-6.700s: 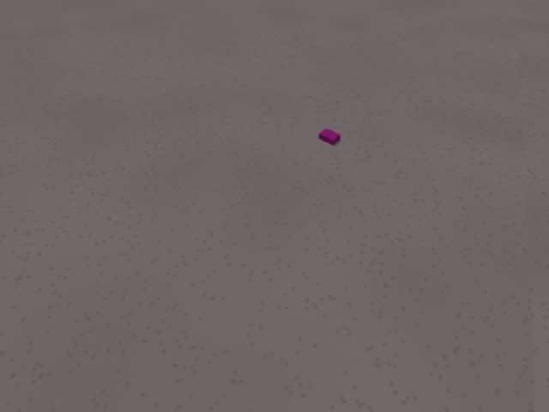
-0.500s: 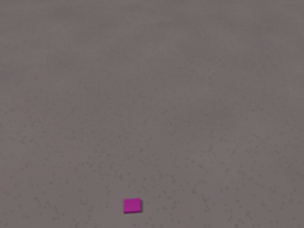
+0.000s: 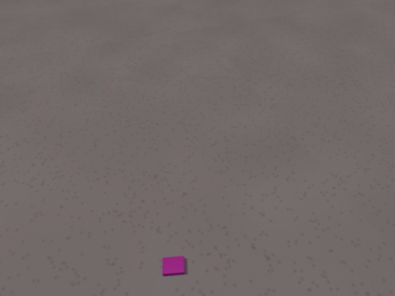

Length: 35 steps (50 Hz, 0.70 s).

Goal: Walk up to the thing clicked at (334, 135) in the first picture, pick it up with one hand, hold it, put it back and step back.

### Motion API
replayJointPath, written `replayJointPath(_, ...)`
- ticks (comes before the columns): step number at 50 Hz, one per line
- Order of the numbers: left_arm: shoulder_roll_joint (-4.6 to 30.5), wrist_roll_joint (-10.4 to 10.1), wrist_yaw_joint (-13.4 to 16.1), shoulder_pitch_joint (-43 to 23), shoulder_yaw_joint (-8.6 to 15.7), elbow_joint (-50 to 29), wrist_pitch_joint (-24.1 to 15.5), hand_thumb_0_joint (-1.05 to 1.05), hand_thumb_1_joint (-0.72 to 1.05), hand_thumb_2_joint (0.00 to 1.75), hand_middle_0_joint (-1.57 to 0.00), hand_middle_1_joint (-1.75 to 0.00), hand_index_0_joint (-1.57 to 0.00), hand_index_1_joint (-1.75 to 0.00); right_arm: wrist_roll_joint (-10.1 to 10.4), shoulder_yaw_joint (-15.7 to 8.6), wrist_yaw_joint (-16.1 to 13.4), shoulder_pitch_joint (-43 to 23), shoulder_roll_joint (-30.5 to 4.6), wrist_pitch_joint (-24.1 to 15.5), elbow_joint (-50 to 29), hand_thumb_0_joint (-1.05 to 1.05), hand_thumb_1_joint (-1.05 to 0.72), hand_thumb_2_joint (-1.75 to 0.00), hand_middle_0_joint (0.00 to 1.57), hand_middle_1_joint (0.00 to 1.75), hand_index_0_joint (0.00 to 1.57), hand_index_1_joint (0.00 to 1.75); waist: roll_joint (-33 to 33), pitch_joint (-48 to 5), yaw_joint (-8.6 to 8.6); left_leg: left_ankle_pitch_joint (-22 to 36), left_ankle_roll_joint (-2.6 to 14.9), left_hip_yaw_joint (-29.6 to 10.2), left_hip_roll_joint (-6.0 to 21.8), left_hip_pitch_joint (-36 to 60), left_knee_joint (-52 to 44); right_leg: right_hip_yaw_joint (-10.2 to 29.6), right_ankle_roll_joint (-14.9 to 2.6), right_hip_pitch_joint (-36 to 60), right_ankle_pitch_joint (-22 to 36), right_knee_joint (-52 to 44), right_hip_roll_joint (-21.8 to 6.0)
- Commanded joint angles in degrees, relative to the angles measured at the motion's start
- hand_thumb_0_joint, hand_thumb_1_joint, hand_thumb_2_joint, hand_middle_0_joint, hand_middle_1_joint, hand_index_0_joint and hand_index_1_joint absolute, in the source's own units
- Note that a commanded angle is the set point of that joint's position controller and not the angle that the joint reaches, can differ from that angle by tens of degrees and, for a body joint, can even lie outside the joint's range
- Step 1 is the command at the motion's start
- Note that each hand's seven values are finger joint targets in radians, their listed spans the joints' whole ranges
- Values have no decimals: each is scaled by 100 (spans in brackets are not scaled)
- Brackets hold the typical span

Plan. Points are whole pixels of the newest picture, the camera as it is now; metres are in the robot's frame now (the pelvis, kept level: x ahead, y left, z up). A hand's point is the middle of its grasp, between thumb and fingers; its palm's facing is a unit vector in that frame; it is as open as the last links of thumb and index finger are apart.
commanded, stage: stand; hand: left
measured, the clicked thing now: (173, 265) +0.39 +0.14 -0.76
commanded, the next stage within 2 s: none
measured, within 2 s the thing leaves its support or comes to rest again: neither
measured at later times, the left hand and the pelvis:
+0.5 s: hand out of the picture +0.07 +0.26 -0.16, palm faces -0.04 -0.94 -0.33, open 7.4 cm; pelvis +0.00 +0.01 +0.00, yaw +0 degrees
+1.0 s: hand out of the picture +0.08 +0.26 -0.16, palm faces -0.03 -0.94 -0.34, open 7.4 cm; pelvis +0.00 +0.01 +0.00, yaw +0 degrees
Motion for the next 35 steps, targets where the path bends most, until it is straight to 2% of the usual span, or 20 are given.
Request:
replayJointPath(1, 1270, 7, 106, -202, 226, -318, -139, 0, 90, 90, -20, -30, -20, -30, 8, -197, -95, -222, -1220, -129, -294, 0, -90, -90, 20, 30, 20, 30, -117, -455, 21, 637, 240, -434, 509, 361, -264, 347, -225, -310, 715, -356, -555)
replayJointPath(3, 1287, -11, 99, -179, 223, -289, -143, 0, 90, 90, -20, -30, -20, -30, 5, -199, -87, -188, -1220, -129, -263, 0, -90, -90, 20, 30, 20, 30, -123, -351, 23, 384, 227, -457, 490, 279, -344, 369, -219, -361, 430, -410, -544)
replayJointPath(8, 1274, 21, 92, -150, 201, -289, -137, 0, 90, 90, -20, -30, -20, -30, -3, -226, -74, -222, -1239, -129, -253, 0, -90, -90, 20, 30, 20, 30, -89, -322, 21, 78, 236, -493, 483, 245, -359, 360, -220, -451, 193, -456, -536)
replayJointPath(9, 1290, 22, 97, -129, 200, -302, -147, 0, 90, 90, -20, -30, -20, -30, -8, -236, -70, -242, -1244, -129, -265, 0, -90, -90, 20, 30, 20, 30, -97, -442, 35, 313, 260, -489, 520, 357, -298, 367, -231, -404, 346, -410, -562)
replayJointPath(15, 1294, 5, 98, -93, 187, -294, -148, 0, 90, 90, -20, -30, -20, -30, 8, -233, -64, -194, -1233, -120, -231, 0, -90, -90, 20, 30, 20, 30, -61, -364, 22, 181, 247, -511, 476, 235, -331, 372, -226, -422, 240, -429, -551)
replayJointPath(18, 1306, 10, 100, -36, 179, -313, -168, 0, 90, 90, -20, -30, -20, -30, 6, -239, -64, -169, -1248, -130, -237, 0, -90, -90, 20, 30, 20, 30, -36, -549, 23, 552, 278, -487, 513, 363, -242, 383, -226, -329, 547, -386, -587)
replayJointPath(24, 1278, 5, 101, -2, 164, -304, -156, 0, 90, 90, -20, -30, -20, -30, 5, -221, -77, -157, -1260, -137, -226, 0, -90, -90, 20, 30, 20, 30, 47, -541, 44, 660, 277, -484, 503, 335, -233, 367, -226, -261, 692, -355, -596)
replayJointPath(26, 1301, 6, 113, 7, 168, -316, -162, 0, 90, 90, -20, -30, -20, -30, 5, -225, -80, -133, -1255, -137, -232, 0, -90, -90, 20, 30, 20, 30, -25, -614, 44, 961, 270, -479, 523, 391, -191, 330, -218, -233, 893, -299, -591)
replayJointPath(30, 1291, 16, 121, 15, 164, -308, -151, 0, 90, 90, -20, -30, -20, -30, 14, -227, -90, -141, -1251, -127, -233, 0, -90, -90, 20, 30, 20, 30, -31, -559, 38, 822, 270, -466, 508, 373, -195, 335, -213, -231, 830, -321, -601)
replayJointPath(35, 1282, 10, 115, 4, 155, -330, -141, 0, 90, 90, -20, -30, -20, -30, 8, -221, -88, -123, -1222, -137, -254, 0, -90, -90, 20, 30, 20, 30, -25, -502, 34, 932, 245, -464, 506, 286, -236, 292, -226, -205, 849, -290, -592)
